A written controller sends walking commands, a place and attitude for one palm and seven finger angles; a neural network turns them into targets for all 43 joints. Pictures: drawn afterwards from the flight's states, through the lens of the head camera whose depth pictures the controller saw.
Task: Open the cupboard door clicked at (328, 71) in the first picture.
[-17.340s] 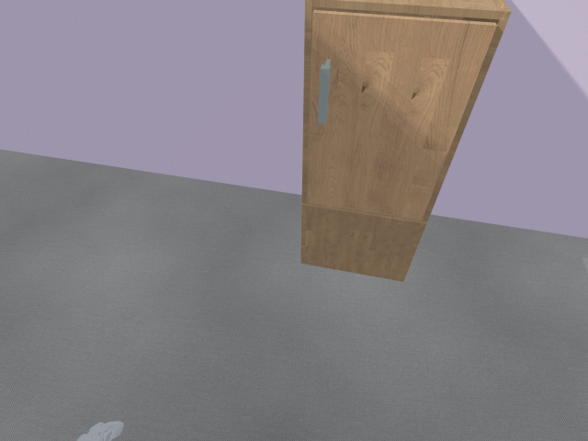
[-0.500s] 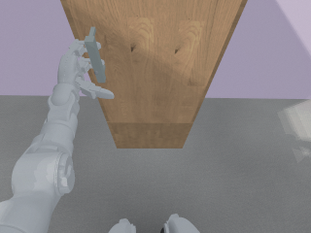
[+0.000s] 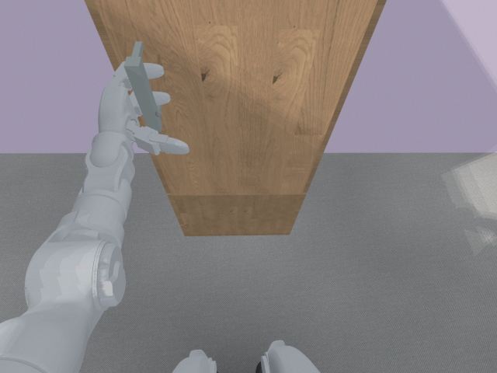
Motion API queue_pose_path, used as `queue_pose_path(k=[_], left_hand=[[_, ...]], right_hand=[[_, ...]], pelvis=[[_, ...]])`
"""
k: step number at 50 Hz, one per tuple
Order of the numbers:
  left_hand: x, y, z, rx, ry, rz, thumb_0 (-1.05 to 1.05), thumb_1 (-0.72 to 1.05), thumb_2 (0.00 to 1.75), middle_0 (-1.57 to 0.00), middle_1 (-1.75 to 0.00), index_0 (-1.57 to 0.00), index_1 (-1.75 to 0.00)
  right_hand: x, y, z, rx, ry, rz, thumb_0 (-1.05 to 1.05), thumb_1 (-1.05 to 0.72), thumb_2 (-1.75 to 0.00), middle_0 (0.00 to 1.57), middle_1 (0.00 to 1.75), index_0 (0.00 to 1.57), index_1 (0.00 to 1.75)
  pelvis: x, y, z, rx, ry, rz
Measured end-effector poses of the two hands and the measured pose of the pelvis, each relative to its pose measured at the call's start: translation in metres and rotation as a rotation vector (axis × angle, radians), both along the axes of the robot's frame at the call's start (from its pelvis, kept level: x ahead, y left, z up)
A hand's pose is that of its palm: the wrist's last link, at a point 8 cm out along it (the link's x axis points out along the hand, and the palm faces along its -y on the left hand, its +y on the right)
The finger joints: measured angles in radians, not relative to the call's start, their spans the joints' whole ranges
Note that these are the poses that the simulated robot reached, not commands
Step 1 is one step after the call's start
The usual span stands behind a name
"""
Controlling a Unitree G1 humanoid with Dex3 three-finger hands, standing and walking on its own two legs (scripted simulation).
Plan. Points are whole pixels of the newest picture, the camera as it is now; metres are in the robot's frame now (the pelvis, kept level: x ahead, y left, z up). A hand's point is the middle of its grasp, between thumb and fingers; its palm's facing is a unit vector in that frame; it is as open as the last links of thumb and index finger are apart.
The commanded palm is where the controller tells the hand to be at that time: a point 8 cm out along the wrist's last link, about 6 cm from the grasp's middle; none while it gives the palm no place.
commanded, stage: slide the fingers in behind the handle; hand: left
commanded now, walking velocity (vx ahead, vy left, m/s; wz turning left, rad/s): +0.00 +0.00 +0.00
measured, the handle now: (147, 90) +0.56 +0.12 +0.09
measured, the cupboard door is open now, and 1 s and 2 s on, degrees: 0 1 35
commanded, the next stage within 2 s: close the thumb around the handle in 0.16 s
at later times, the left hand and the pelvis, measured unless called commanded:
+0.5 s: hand (157, 114) +0.50 +0.11 +0.10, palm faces -0.07 -1.00 -0.01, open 12.4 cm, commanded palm +0.48 +0.15 +0.10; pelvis +0.00 +0.00 +0.00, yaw +0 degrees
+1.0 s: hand (156, 116) +0.50 +0.11 +0.10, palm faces -0.06 -1.00 -0.01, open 5.7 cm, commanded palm +0.48 +0.15 +0.10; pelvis +0.00 +0.00 +0.00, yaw +0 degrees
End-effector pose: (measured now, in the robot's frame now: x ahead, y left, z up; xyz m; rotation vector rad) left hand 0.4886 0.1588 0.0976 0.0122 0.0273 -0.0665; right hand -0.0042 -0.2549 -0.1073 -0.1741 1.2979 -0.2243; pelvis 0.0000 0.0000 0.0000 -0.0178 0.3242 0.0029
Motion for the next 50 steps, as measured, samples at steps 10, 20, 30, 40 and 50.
queue_pose_path(k=[10,20,30,40,50], left_hand=[[-0.002,0.001,0.003,0.0,-0.016,-0.002,-0.02,-0.5,0.3,-0.3,-1.2,-0.29,-1.2],[-0.003,0.002,0.0,0.003,0.001,-0.008,-0.02,-0.43,0.33,-0.3,-1.21,-0.3,-1.21],[-0.004,0.002,0.001,0.002,-0.01,-0.002,-0.01,-0.01,0.51,-0.33,-1.25,-0.32,-1.25],[-0.004,0.003,0.002,0.001,-0.006,0.0,0.0,0.53,0.74,-0.36,-1.31,-0.36,-1.31],[-0.007,0.003,0.001,-0.003,-0.01,0.003,0.0,0.72,0.81,-0.36,-1.33,-0.36,-1.34]], right_hand=[[0.009,-0.002,0.002,0.0,-0.022,0.004,0.01,-0.91,-0.9,0.21,0.3,0.2,0.3],[0.019,0.0,0.001,-0.001,-0.043,0.019,0.01,-0.91,-0.9,0.21,0.3,0.2,0.3],[0.015,0.002,0.0,0.003,-0.034,0.014,0.01,-0.91,-0.9,0.21,0.3,0.2,0.3],[0.01,0.004,0.0,0.004,-0.025,0.005,0.01,-0.91,-0.9,0.21,0.3,0.2,0.3],[0.012,0.004,0.0,0.005,-0.025,0.011,0.01,-0.91,-0.9,0.21,0.3,0.2,0.3]], pelvis=[[0.003,0.0,0.002,0.001,-0.005,-0.002],[0.001,0.0,0.001,0.0,-0.006,0.003],[0.002,0.002,0.001,0.0,-0.005,0.0],[0.002,0.004,0.001,-0.002,-0.008,0.0],[0.002,0.004,0.001,-0.002,-0.013,0.003]])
